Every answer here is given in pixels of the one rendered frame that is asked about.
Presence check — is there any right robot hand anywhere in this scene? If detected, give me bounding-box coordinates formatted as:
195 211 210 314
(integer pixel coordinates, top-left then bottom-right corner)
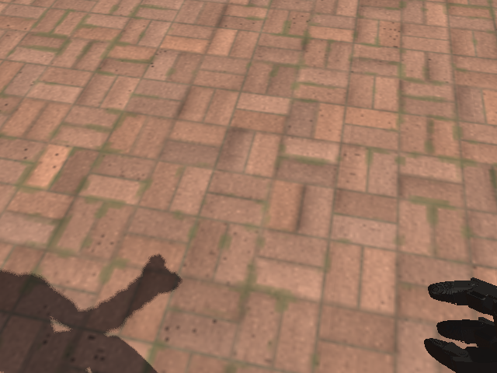
424 277 497 373

